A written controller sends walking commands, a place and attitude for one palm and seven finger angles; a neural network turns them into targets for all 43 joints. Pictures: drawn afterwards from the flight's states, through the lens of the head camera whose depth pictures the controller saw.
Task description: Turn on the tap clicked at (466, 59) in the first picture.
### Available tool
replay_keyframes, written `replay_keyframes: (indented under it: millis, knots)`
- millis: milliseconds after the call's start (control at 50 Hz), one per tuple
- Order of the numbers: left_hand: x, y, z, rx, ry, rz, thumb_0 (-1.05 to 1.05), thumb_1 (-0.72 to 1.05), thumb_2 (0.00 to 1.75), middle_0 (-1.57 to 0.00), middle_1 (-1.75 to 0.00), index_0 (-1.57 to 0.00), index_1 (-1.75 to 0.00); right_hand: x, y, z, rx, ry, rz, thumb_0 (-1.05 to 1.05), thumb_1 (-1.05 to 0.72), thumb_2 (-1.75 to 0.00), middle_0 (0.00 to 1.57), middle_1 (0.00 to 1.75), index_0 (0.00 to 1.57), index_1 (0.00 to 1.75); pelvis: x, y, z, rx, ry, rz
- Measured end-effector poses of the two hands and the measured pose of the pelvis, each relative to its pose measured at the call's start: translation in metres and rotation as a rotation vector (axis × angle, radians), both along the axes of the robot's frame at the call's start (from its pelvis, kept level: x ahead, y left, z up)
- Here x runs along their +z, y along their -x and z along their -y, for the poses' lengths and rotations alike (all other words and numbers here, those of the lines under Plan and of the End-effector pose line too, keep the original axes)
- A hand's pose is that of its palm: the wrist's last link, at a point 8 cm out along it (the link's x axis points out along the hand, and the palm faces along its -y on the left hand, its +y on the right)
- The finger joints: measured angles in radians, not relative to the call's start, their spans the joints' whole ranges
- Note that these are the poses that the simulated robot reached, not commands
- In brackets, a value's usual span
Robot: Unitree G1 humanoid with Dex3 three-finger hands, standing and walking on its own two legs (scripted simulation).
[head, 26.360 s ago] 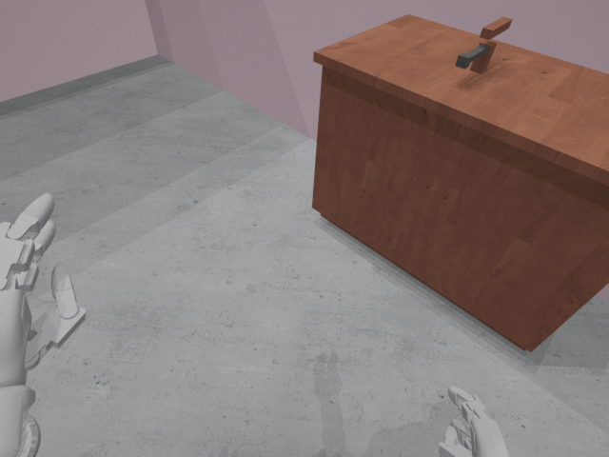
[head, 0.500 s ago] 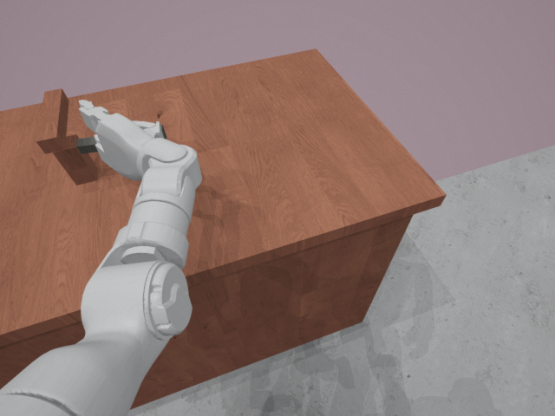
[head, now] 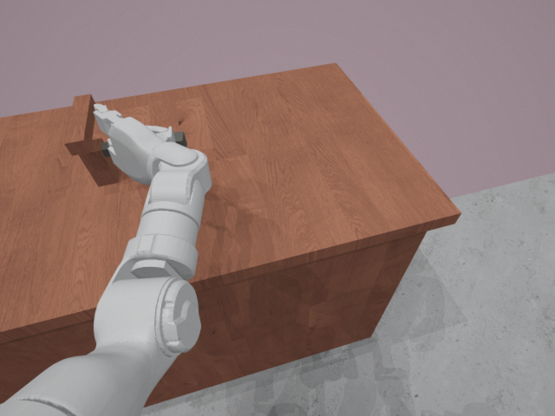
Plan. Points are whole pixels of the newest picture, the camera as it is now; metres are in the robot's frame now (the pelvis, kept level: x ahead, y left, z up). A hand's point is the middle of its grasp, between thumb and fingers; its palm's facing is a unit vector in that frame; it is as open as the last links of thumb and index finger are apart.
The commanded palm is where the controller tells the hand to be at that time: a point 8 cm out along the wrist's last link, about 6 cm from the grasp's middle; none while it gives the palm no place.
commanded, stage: lift the hand up off the lever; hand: left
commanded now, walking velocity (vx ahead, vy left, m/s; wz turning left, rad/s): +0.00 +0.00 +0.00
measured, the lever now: (178, 143) +0.55 +0.19 +0.10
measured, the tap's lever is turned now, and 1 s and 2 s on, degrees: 81 81 81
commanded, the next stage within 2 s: draw the hand back beside the body in 0.08 s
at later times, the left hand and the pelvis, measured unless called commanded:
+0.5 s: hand (163, 175) +0.40 +0.16 +0.16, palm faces +0.31 -0.94 -0.12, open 7.8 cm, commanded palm +0.35 +0.20 +0.18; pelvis +0.00 +0.00 +0.01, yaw -4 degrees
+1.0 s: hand (71, 251) +0.27 +0.23 +0.17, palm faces +0.26 -0.94 -0.23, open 7.6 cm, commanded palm +0.23 +0.27 +0.18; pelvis -0.02 +0.03 +0.02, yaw -2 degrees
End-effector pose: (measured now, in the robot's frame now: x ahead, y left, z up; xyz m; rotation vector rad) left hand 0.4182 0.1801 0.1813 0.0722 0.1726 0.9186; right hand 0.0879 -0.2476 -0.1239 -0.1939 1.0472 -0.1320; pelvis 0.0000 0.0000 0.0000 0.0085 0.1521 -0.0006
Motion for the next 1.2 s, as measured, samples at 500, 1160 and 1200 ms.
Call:
replay_keyframes:
  millis: [500,1160,1200]
  knots:
    - [-0.016,0.055,-0.025,-0.61,-0.08,0.141,0.01,0.89,0.9,-0.17,-0.17,-0.17,-0.17,0.022,0.008,0.009,-0.171,-0.001,0.127,0.02,-0.91,-0.89,0.2,0.3,0.2,0.3,0.011,-0.001,0.003,-0.069,0.002,0.168]
    - [0.004,0.208,-0.119,-0.629,-0.345,0.229,0.01,0.89,0.9,-0.19,-0.27,-0.2,-0.27,0.05,-0.063,-0.072,0.114,-0.043,0.286,0.02,-0.91,-0.89,0.2,0.3,0.2,0.3,0.018,0.007,-0.035,-0.021,0.013,0.262]
    - [0.002,0.213,-0.12,-0.626,-0.35,0.213,0.01,0.89,0.9,-0.2,-0.28,-0.2,-0.28,0.049,-0.065,-0.071,0.114,-0.039,0.284,0.02,-0.91,-0.89,0.2,0.3,0.2,0.3,0.018,0.005,-0.036,-0.021,0.015,0.259]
